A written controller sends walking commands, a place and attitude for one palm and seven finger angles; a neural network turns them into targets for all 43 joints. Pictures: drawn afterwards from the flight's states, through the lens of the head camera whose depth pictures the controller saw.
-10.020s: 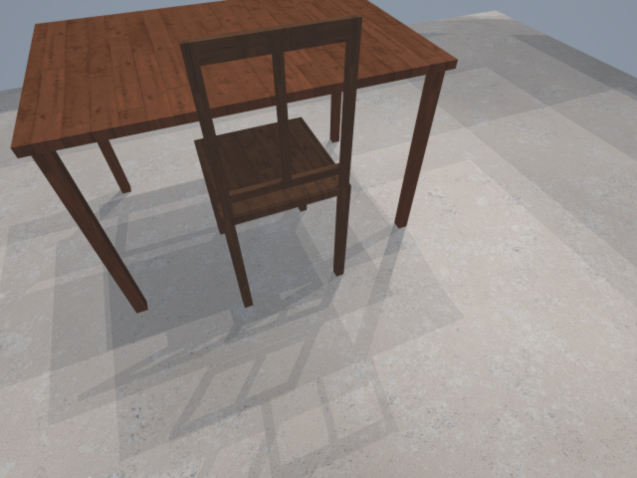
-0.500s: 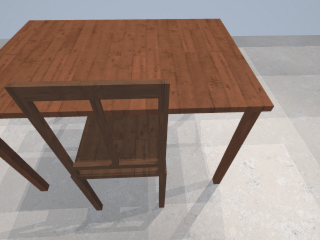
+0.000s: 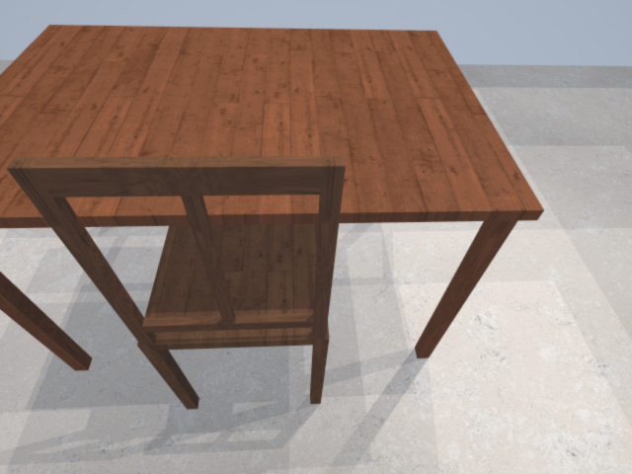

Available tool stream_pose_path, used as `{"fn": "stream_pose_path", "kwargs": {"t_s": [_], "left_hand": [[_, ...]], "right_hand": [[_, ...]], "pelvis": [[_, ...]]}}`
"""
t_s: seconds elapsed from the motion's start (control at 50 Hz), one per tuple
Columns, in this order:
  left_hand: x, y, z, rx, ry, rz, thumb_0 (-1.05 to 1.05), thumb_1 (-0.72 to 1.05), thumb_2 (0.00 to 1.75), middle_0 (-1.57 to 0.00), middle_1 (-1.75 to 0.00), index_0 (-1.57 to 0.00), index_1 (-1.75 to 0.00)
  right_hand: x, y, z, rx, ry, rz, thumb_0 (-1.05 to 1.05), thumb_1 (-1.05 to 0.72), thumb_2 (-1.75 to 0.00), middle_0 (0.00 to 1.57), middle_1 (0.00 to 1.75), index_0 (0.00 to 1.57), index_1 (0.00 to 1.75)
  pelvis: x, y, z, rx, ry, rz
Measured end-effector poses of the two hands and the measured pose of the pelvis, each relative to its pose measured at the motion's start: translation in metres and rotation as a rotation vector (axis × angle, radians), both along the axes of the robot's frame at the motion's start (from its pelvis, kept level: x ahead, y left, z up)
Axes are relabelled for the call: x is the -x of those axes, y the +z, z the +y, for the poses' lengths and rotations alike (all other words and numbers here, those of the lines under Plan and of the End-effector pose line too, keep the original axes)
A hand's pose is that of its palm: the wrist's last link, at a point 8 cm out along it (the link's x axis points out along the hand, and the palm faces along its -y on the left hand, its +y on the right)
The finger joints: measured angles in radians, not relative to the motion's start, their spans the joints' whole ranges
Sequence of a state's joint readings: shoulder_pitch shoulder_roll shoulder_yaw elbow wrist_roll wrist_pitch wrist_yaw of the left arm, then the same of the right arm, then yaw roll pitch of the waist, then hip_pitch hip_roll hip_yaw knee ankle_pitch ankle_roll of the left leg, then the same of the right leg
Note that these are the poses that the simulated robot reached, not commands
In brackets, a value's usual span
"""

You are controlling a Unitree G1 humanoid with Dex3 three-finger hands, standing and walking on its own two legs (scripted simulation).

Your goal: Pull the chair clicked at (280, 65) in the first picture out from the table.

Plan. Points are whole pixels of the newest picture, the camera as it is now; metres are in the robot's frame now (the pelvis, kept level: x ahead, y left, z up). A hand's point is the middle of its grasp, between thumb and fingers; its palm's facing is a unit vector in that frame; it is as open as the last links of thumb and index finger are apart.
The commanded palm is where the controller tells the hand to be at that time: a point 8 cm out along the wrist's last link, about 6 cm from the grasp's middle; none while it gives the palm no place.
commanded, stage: raise the hand toward the chair's back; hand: left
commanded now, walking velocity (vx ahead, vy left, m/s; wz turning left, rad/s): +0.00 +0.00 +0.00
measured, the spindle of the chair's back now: (214, 269) +0.42 +0.20 -0.05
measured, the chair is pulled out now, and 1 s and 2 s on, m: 0.00 0.00 0.00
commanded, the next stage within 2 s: none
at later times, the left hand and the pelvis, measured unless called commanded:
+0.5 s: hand out of the picture +0.11 +0.17 -0.08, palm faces +0.22 -0.97 -0.02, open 9.5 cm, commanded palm +0.11 +0.23 -0.06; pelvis -0.06 -0.04 -0.10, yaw +2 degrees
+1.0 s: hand (170, 449) +0.16 +0.19 -0.05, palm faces +0.11 -0.99 -0.04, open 13.9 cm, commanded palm +0.13 +0.24 -0.05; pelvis -0.06 -0.01 -0.09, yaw +1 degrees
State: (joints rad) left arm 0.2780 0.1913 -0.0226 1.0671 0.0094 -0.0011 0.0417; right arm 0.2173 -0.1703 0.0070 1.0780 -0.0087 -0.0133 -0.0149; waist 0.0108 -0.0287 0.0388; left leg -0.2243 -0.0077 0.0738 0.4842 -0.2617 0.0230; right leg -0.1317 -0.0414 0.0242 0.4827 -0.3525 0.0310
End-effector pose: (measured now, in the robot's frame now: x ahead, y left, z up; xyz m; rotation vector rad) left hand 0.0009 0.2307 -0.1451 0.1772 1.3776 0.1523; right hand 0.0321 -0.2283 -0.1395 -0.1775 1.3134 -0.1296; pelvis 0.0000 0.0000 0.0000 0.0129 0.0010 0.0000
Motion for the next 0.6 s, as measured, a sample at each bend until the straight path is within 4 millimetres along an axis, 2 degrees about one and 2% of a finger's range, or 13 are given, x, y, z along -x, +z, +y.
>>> {"fn": "stream_pose_path", "kwargs": {"t_s": [0.06,0.08,0.12,0.2,0.24,0.26,0.3,0.34,0.42,0.46,0.52,0.56,0.6], "left_hand": [[0.003,0.0,-0.003,0.0,0.001,0.002,0.01,0.91,0.9,-0.2,-0.3,-0.2,-0.3],[-0.006,0.005,-0.002,0.003,0.056,-0.05,0.01,0.91,0.9,-0.2,-0.3,-0.21,-0.3],[-0.048,0.039,0.004,-0.034,0.11,-0.331,0.02,0.9,0.89,-0.2,-0.3,-0.21,-0.3],[-0.129,0.115,0.003,-0.064,0.089,-0.889,0.02,0.87,0.88,-0.2,-0.29,-0.2,-0.29],[-0.154,0.135,-0.001,-0.037,0.059,-1.11,0.02,0.84,0.87,-0.19,-0.29,-0.2,-0.28],[-0.16,0.141,-0.004,-0.011,0.036,-1.205,0.01,0.83,0.86,-0.19,-0.28,-0.19,-0.28],[-0.161,0.141,-0.012,0.046,-0.028,-1.357,0.01,0.79,0.84,-0.18,-0.28,-0.19,-0.28],[-0.15,0.126,-0.019,0.089,-0.079,-1.411,0.01,0.75,0.83,-0.18,-0.27,-0.19,-0.27],[-0.11,0.077,-0.02,0.118,-0.035,-1.293,0.01,0.66,0.79,-0.18,-0.26,-0.18,-0.26],[-0.089,0.065,-0.015,0.078,0.014,-1.249,0.01,0.61,0.77,-0.17,-0.25,-0.18,-0.25],[-0.072,0.071,-0.007,-0.004,0.04,-1.292,0.02,0.54,0.74,-0.17,-0.24,-0.17,-0.24],[-0.073,0.082,-0.004,-0.027,0.014,-1.363,0.02,0.5,0.72,-0.16,-0.23,-0.16,-0.23],[-0.082,0.09,-0.005,-0.01,-0.037,-1.412,0.02,0.45,0.7,-0.15,-0.23,-0.16,-0.23]], "right_hand": [[-0.002,0.0,-0.001,0.001,0.002,-0.005,0.0,-0.91,-0.9,0.2,0.3,0.2,0.3],[-0.005,0.002,-0.001,0.003,-0.002,-0.037,0.0,-0.91,-0.9,0.2,0.3,0.2,0.3],[-0.017,0.011,-0.003,0.028,0.016,-0.166,0.0,-0.91,-0.9,0.2,0.3,0.2,0.3],[-0.052,0.022,-0.011,0.03,0.045,-0.433,0.01,-0.91,-0.9,0.2,0.3,0.2,0.3],[-0.07,0.022,-0.019,0.034,0.068,-0.522,0.01,-0.9,-0.9,0.2,0.3,0.2,0.3],[-0.079,0.022,-0.023,0.037,0.077,-0.56,0.01,-0.9,-0.9,0.2,0.3,0.2,0.3],[-0.095,0.021,-0.032,0.046,0.098,-0.631,0.01,-0.9,-0.9,0.2,0.3,0.2,0.3],[-0.111,0.019,-0.04,0.055,0.12,-0.695,0.01,-0.9,-0.9,0.2,0.3,0.2,0.3],[-0.133,0.014,-0.051,0.083,0.163,-0.779,0.01,-0.9,-0.9,0.2,0.3,0.2,0.3],[-0.138,0.009,-0.052,0.094,0.18,-0.8,0.01,-0.9,-0.9,0.2,0.3,0.2,0.3],[-0.137,-0.002,-0.047,0.099,0.202,-0.796,0.01,-0.9,-0.9,0.2,0.3,0.2,0.3],[-0.131,-0.013,-0.042,0.09,0.214,-0.773,0.01,-0.9,-0.9,0.2,0.3,0.2,0.3],[-0.122,-0.024,-0.037,0.073,0.216,-0.739,0.01,-0.9,-0.9,0.2,0.3,0.2,0.3]], "pelvis": [[0.0,0.0,0.0,0.006,0.002,0.002],[0.001,0.0,0.0,0.008,0.009,0.007],[0.005,-0.001,-0.002,-0.005,0.007,0.011],[0.016,-0.011,-0.008,-0.015,0.043,0.051],[0.025,-0.022,-0.012,-0.007,0.038,0.101],[0.03,-0.028,-0.015,-0.004,0.031,0.129],[0.039,-0.044,-0.021,-0.003,0.022,0.179],[0.047,-0.061,-0.027,0.001,0.018,0.209],[0.059,-0.088,-0.036,0.006,0.03,0.242],[0.062,-0.097,-0.04,0.016,0.037,0.247],[0.065,-0.106,-0.045,0.035,0.049,0.25],[0.067,-0.109,-0.046,0.048,0.056,0.252],[0.069,-0.111,-0.047,0.059,0.061,0.256]]}}
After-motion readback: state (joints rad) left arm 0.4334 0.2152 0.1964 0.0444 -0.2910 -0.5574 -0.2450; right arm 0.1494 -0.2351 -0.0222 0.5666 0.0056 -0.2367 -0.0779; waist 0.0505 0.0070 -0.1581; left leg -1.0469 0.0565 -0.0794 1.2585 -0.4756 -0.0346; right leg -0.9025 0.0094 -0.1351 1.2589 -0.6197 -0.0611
